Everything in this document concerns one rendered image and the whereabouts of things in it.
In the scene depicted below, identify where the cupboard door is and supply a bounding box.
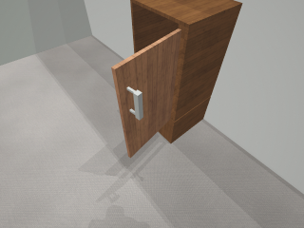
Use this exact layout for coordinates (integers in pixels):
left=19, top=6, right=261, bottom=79
left=111, top=28, right=181, bottom=158

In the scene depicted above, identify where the handle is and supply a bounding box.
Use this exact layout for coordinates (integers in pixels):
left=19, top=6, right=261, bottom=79
left=127, top=87, right=143, bottom=120

